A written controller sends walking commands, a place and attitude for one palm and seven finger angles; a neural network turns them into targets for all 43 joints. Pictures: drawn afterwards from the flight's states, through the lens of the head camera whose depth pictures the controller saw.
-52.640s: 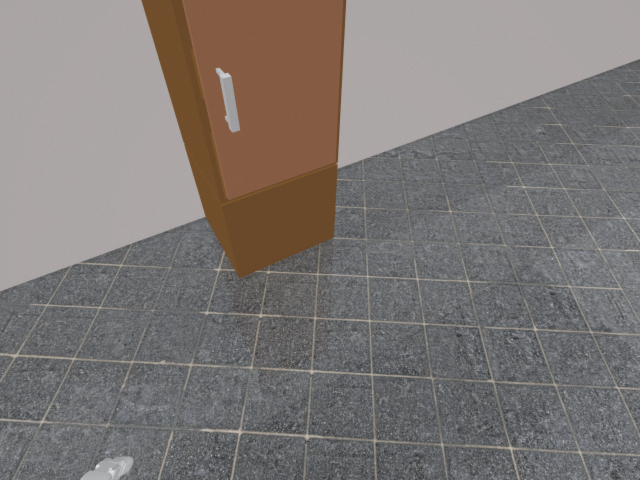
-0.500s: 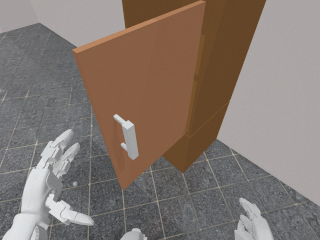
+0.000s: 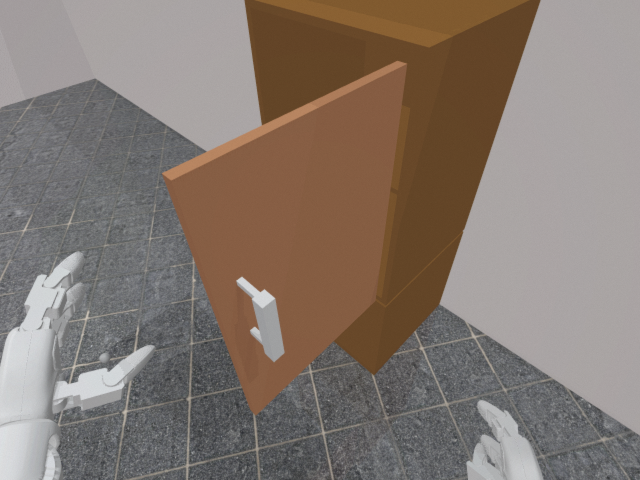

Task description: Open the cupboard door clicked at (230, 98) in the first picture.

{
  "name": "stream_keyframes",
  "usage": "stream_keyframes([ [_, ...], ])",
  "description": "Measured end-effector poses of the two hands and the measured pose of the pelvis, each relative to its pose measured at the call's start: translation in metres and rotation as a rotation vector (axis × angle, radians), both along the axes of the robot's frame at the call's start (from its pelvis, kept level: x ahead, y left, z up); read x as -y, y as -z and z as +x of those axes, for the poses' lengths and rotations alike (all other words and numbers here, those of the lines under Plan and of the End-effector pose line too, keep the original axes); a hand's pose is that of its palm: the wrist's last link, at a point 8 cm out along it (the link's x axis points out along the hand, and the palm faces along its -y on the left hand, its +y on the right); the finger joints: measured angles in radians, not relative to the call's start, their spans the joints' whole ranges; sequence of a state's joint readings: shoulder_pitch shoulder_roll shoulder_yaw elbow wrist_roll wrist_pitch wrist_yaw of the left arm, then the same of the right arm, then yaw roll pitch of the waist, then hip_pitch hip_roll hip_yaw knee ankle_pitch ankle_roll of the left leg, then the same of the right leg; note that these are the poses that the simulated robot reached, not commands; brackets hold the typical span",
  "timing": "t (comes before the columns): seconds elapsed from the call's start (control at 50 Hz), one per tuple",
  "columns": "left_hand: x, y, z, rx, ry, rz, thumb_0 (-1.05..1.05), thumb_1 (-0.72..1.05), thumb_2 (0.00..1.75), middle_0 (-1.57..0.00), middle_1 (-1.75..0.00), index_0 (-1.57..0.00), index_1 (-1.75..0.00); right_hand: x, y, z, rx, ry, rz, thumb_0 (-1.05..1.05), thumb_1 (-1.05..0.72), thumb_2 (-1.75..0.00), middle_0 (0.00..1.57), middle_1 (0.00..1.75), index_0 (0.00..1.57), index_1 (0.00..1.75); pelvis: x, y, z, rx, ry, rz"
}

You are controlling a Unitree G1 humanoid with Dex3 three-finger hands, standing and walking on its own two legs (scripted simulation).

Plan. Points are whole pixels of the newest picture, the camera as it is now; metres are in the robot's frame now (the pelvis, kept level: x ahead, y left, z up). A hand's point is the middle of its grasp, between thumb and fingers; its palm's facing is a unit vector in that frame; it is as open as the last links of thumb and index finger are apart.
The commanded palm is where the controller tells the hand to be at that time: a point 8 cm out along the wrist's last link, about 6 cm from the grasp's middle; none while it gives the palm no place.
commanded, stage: draw the hand back to the body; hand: left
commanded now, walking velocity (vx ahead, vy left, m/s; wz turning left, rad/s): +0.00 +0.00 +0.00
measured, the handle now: (260, 319) +0.34 +0.13 +0.00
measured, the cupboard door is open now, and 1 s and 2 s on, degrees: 91 91 91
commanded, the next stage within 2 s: step back with the hand held close in 0.62 s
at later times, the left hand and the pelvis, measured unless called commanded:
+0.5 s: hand (105, 325) +0.22 +0.24 +0.15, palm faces +0.43 -0.81 -0.40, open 7.5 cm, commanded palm +0.17 +0.28 +0.18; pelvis +0.02 -0.02 +0.01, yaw -1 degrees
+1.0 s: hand (91, 332) +0.20 +0.24 +0.17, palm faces +0.33 -0.79 -0.52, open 7.4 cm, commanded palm +0.15 +0.28 +0.19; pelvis +0.00 -0.01 +0.01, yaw -2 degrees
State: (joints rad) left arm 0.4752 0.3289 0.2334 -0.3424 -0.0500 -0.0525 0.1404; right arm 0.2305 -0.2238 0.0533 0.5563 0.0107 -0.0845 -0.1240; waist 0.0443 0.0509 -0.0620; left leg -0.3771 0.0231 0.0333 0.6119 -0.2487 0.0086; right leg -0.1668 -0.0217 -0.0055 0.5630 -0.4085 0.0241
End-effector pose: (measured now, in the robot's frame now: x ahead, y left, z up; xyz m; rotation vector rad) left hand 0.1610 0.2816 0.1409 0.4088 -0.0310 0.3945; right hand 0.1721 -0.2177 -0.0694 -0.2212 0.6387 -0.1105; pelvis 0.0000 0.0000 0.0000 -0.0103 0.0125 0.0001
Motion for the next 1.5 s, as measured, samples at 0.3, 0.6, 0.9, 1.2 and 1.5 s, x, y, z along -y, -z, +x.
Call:
stream_keyframes([
  [0.3,-0.008,-0.048,0.012,0.096,-0.059,0.098,0.01,0.7,0.82,-0.21,-0.3,-0.2,-0.3,0.015,-0.005,0.023,-0.015,-0.01,0.015,0.01,-0.9,-0.9,0.2,0.3,0.2,0.3,0.012,-0.01,0.017,0.027,0.011,0.016],
  [0.6,0.013,-0.038,0.015,0.053,-0.04,0.058,0.02,0.88,0.9,-0.21,-0.3,-0.21,-0.3,0.037,-0.002,0.021,-0.045,0.01,0.004,0.01,-0.9,-0.9,0.2,0.3,0.2,0.3,0.028,-0.013,0.02,0.043,0.01,0.02],
  [0.9,0.013,-0.057,0.01,0.088,0.034,0.167,0.02,0.89,0.9,-0.21,-0.3,-0.21,-0.3,0.041,-0.005,0.013,-0.079,0.039,0.001,0.01,-0.9,-0.9,0.2,0.3,0.2,0.3,0.025,-0.013,0.009,0.022,0.009,0.002],
  [1.2,-0.017,-0.048,-0.025,0.046,0.093,0.185,0.02,0.89,0.9,-0.22,-0.3,-0.21,-0.3,0.02,-0.009,-0.049,-0.122,0.111,-0.028,0.01,-0.9,-0.9,0.2,0.3,0.2,0.3,-0.006,-0.012,-0.038,0.017,0.033,-0.017],
  [1.5,-0.038,-0.054,-0.132,0.129,-0.008,0.262,0.02,0.89,0.9,-0.22,-0.3,-0.21,-0.3,-0.007,0.008,-0.11,-0.097,-0.02,-0.021,0.01,-0.9,-0.9,0.2,0.3,0.2,0.3,-0.01,0.001,-0.117,0.019,-0.083,-0.036],
])
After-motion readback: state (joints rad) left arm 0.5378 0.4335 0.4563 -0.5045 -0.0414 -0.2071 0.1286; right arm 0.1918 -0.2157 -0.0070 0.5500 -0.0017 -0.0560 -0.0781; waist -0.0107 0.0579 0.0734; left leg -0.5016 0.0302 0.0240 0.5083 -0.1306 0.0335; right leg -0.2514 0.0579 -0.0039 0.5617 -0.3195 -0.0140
